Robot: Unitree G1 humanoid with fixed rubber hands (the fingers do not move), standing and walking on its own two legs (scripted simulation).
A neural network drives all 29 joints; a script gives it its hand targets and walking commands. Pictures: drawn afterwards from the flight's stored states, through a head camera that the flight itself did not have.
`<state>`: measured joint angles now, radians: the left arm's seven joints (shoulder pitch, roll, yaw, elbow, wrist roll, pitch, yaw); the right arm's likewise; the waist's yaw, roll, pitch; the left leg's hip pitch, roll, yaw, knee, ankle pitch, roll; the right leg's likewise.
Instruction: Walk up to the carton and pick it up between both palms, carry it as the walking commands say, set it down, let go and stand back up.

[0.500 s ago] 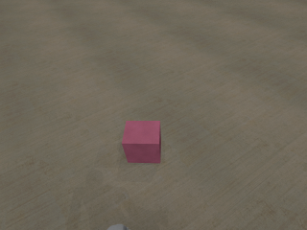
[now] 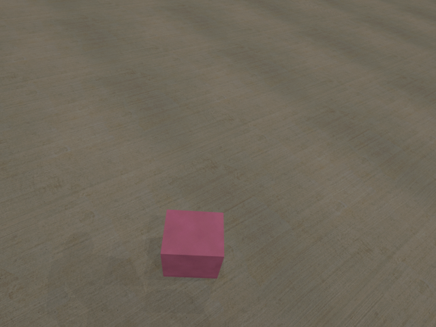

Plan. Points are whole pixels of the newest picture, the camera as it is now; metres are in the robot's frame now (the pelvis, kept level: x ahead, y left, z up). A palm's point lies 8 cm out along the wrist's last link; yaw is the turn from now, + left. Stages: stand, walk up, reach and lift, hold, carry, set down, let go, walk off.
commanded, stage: walk up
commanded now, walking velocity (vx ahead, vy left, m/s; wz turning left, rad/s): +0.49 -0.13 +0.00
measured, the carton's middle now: (192, 245) +0.57 +0.01 -0.65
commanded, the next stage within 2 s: none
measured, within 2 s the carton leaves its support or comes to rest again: neither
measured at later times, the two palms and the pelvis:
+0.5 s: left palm (117, 298) +0.22 +0.18 -0.12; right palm (343, 303) +0.22 -0.32 -0.16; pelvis +0.21 -0.07 -0.01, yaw +1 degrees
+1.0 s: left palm (112, 273) +0.28 +0.21 -0.15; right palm (307, 270) +0.29 -0.24 -0.14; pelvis +0.27 -0.02 +0.00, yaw +0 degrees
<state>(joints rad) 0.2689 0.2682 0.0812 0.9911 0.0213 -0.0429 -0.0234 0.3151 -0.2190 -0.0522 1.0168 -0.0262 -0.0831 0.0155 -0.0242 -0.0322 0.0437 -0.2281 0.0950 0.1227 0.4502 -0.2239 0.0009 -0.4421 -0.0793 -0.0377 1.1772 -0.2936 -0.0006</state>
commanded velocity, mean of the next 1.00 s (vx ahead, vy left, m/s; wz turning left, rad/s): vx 0.18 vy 0.02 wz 0.00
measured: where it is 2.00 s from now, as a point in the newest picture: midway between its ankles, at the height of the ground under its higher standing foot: outside the picture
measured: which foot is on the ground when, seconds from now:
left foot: down 0.00-0.32, up 0.34-0.80, down 0.82-1.00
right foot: up 0.00-0.30, down 0.32-1.00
